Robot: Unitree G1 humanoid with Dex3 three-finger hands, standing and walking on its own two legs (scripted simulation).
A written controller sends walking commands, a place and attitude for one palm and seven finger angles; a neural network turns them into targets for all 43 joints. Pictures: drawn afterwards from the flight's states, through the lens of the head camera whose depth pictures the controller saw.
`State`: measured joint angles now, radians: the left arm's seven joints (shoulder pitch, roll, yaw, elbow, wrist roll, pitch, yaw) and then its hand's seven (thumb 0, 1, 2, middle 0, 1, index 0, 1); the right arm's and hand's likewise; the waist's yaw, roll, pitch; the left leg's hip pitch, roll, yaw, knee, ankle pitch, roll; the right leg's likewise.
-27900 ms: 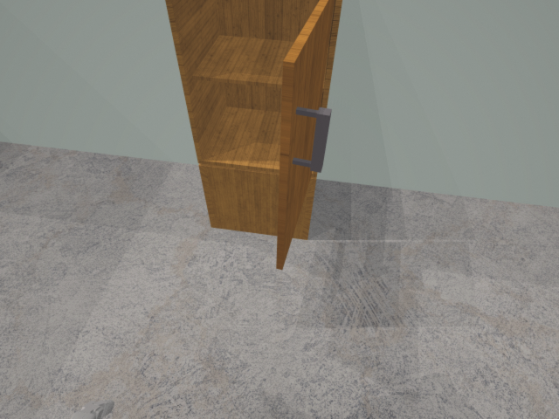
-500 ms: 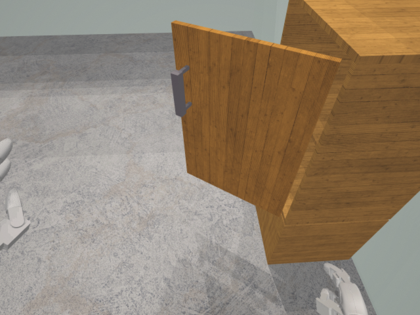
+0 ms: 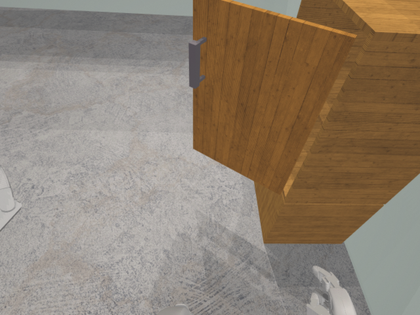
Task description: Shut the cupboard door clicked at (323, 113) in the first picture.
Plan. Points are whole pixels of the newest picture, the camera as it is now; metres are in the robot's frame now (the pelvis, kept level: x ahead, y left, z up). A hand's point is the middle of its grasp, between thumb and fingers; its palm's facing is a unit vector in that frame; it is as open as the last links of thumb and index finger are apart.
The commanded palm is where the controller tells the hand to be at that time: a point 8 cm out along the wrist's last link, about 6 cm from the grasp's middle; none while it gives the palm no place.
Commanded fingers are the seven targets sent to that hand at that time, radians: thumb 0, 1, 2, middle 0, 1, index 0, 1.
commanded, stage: step back with the hand held close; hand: left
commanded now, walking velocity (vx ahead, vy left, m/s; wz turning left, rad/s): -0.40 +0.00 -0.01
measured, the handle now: (198, 62) +0.76 +0.09 +0.09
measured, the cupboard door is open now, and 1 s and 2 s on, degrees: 56 56 56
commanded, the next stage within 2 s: stop stepping back and stand still in 0.74 s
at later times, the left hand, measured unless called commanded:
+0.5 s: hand out of the picture +0.09 +0.29 +0.20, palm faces +0.52 -0.72 -0.45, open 7.4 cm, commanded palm +0.02 +0.32 +0.20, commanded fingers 0.00 0.90 0.90 -0.20 -0.30 -0.20 -0.30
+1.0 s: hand out of the picture -0.05 +0.27 +0.19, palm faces +0.25 -0.85 -0.46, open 7.4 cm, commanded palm -0.10 +0.33 +0.20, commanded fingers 0.00 0.90 0.90 -0.20 -0.30 -0.20 -0.30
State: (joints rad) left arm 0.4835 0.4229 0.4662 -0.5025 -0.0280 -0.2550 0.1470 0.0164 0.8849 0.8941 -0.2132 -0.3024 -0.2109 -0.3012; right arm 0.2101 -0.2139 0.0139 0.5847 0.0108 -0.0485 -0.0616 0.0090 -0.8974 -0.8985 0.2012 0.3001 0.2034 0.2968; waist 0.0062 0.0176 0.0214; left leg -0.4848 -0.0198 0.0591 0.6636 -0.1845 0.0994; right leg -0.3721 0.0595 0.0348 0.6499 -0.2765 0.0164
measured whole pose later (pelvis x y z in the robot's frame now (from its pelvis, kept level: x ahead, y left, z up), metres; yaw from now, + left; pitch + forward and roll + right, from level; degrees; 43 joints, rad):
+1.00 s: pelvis -0.26 +0.04 +0.02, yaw -4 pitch +0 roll -4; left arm 0.65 0.50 0.43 -0.63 -0.07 -0.15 0.12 0.02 0.89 0.89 -0.21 -0.30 -0.21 -0.30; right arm 0.23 -0.16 0.01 0.54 0.00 -0.06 -0.03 0.01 -0.90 -0.90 0.20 0.30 0.20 0.30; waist -0.05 -0.03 -0.04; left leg -0.47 0.10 0.12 0.45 -0.12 0.03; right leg -0.23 0.07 -0.10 0.66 -0.51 -0.01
